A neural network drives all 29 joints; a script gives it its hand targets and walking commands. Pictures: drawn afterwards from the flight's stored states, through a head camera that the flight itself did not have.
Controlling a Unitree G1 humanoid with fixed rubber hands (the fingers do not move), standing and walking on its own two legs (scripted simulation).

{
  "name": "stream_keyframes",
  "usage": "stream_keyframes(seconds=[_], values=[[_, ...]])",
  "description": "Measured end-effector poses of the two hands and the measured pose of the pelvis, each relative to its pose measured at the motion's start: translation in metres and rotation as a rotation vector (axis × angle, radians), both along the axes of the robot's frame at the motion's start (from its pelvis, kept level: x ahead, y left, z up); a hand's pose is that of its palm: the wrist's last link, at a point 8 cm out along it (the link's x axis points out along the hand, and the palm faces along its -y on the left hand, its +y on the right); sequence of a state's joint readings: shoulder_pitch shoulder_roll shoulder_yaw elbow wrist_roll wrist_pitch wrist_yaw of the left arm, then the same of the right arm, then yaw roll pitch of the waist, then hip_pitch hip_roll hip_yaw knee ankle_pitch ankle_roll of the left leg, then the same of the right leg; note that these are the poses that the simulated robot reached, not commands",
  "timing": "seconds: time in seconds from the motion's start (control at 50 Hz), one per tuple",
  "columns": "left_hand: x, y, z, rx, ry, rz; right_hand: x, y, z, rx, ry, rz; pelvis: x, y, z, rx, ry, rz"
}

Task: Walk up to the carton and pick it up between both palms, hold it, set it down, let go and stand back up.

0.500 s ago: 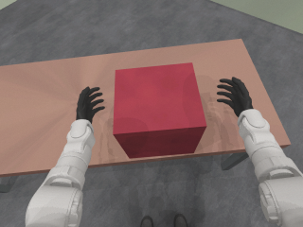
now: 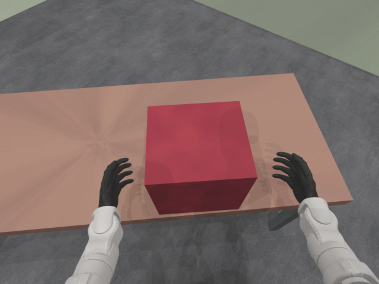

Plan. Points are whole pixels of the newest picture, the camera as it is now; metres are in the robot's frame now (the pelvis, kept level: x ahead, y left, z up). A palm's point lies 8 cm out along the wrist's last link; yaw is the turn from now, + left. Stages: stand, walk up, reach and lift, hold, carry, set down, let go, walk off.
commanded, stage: set down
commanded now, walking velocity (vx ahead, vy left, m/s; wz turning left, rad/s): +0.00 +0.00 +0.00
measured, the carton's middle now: (196, 161) +0.43 -0.01 -0.08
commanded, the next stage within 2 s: none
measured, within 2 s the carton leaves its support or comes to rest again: neither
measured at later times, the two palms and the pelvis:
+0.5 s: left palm (107, 236) +0.25 +0.19 -0.06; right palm (310, 234) +0.23 -0.24 -0.06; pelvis +0.01 +0.01 -0.01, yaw -1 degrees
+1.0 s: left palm (104, 261) +0.20 +0.20 -0.08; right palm (307, 258) +0.19 -0.23 -0.08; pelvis +0.01 +0.00 -0.01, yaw -1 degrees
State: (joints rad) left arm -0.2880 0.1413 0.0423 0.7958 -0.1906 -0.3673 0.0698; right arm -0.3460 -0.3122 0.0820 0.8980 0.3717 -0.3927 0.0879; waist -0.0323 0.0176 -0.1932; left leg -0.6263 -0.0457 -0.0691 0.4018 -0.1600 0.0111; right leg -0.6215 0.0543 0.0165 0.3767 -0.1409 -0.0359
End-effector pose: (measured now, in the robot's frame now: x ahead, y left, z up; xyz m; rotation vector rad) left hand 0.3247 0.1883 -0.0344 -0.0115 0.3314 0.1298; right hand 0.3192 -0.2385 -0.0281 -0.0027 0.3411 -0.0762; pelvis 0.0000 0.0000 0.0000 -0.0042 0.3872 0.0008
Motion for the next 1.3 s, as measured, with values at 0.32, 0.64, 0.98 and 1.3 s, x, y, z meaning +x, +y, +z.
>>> stream_keyframes(seconds=[0.32, 0.64, 0.98, 1.3], values=[[-0.048, 0.001, -0.015, 0.013, 0.014, -0.007, -0.060, -0.001, -0.019, -0.010, -0.007, -0.008, 0.008, 0.011, -0.006, 0.000, -0.106, -0.016], [-0.085, 0.004, -0.030, 0.039, 0.114, -0.021, -0.098, 0.003, -0.036, -0.018, 0.071, 0.002, 0.005, 0.010, -0.012, 0.007, -0.218, -0.026], [-0.121, 0.009, -0.040, 0.071, 0.270, -0.029, -0.130, 0.011, -0.048, -0.032, 0.220, -0.018, 0.014, 0.003, -0.005, 0.007, -0.311, -0.021], [-0.146, 0.010, -0.048, 0.096, 0.411, -0.031, -0.156, 0.018, -0.057, -0.056, 0.337, -0.027, 0.020, 0.002, -0.001, 0.004, -0.344, -0.022]])
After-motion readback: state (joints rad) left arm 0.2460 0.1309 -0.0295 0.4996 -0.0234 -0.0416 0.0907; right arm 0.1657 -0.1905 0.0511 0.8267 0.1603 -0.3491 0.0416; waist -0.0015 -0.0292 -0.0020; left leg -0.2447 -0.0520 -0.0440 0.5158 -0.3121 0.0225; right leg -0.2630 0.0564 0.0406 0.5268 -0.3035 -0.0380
